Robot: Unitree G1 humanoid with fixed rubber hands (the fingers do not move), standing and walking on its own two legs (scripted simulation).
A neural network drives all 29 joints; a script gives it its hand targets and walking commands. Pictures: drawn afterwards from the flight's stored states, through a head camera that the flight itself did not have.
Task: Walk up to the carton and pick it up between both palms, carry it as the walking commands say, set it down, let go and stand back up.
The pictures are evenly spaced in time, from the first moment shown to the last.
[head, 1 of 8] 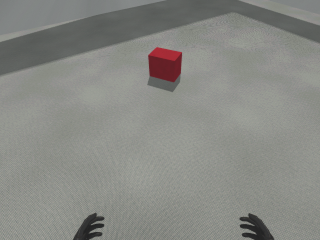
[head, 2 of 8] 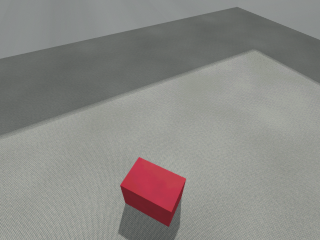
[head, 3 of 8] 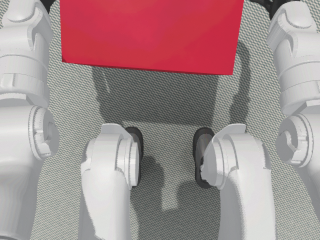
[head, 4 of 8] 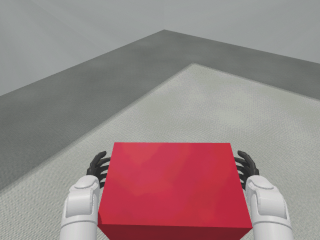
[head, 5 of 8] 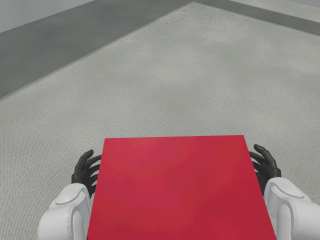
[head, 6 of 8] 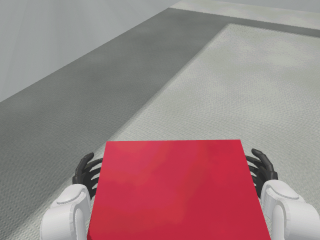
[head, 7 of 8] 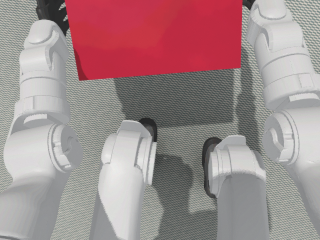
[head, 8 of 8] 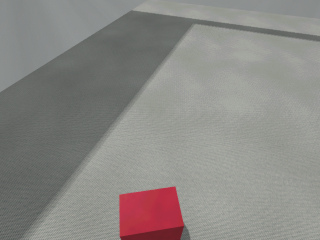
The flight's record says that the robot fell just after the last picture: no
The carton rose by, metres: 0.66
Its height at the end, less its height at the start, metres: +0.00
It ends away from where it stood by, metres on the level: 1.14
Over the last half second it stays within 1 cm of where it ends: yes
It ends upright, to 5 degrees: yes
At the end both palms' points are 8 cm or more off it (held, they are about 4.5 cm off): yes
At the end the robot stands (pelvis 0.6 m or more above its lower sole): yes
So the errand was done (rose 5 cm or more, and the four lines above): yes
